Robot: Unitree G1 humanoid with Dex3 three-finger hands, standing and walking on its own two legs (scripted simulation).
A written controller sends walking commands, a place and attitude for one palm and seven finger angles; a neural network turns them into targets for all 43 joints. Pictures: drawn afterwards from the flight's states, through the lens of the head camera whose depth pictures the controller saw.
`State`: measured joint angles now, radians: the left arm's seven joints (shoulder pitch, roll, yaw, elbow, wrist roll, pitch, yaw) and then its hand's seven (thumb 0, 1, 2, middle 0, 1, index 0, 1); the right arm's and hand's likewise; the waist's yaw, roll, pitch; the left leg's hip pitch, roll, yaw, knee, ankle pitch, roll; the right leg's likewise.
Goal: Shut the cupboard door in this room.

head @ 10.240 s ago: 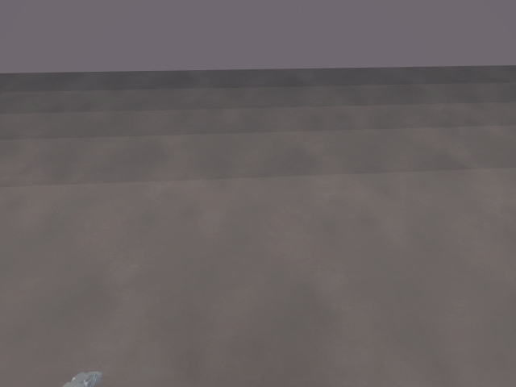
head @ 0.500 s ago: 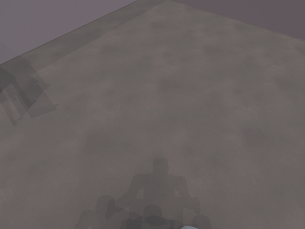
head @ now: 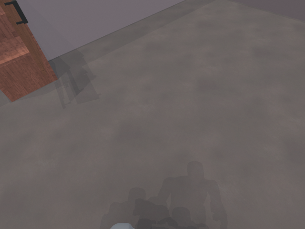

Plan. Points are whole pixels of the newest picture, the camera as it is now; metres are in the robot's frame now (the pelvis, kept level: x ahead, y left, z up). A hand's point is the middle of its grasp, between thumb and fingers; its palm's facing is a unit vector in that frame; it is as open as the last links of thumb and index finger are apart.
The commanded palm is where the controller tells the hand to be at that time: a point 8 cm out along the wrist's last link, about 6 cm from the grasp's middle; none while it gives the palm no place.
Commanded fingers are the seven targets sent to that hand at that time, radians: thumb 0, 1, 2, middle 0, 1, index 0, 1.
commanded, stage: turn or walk to find it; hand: left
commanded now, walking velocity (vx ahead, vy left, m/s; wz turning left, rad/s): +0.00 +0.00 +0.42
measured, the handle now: (16, 13) +1.21 +0.89 +0.03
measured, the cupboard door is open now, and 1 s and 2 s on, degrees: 77 77 77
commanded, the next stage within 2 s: stand and wait in 0.08 s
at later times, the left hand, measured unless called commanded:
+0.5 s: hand out of the picture +0.00 +0.22 -0.17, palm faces +0.13 -0.96 -0.25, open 7.4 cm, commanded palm none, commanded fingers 0.00 0.90 0.90 -0.20 -0.30 -0.20 -0.30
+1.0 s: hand out of the picture -0.03 +0.25 -0.17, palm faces +0.28 -0.93 -0.25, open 7.4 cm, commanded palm none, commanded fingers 0.00 0.90 0.90 -0.20 -0.30 -0.20 -0.30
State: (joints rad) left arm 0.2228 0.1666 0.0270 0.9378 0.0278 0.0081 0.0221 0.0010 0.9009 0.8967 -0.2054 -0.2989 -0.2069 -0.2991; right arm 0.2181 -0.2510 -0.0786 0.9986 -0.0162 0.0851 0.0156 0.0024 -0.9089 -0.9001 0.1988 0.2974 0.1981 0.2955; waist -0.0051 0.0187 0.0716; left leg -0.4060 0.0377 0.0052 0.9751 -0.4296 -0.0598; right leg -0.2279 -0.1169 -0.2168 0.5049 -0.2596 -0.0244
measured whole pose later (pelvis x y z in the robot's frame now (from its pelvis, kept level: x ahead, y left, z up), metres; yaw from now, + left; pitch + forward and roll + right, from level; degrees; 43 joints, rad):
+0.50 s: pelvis -0.02 +0.03 -0.01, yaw +5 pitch -2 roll +1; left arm 0.24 0.18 0.02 1.05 0.02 0.01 0.03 0.00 0.91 0.90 -0.20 -0.30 -0.20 -0.30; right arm 0.16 -0.17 -0.04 1.04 0.00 0.02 -0.02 0.00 -0.91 -0.90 0.20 0.30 0.20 0.30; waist 0.01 0.02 0.04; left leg -0.22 0.01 0.05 0.53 -0.28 0.00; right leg -0.23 -0.07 -0.09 0.56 -0.28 0.02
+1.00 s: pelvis -0.05 +0.03 +0.00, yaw +15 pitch +1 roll +0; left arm 0.16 0.22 0.06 0.99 0.01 0.05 0.02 0.00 0.91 0.90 -0.20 -0.30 -0.20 -0.30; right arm 0.25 -0.17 -0.05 1.02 -0.02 0.03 -0.01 0.00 -0.91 -0.90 0.20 0.30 0.20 0.30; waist -0.03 0.01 0.06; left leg -0.28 -0.01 -0.03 0.46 -0.21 0.02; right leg -0.40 -0.05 -0.05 0.91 -0.47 0.06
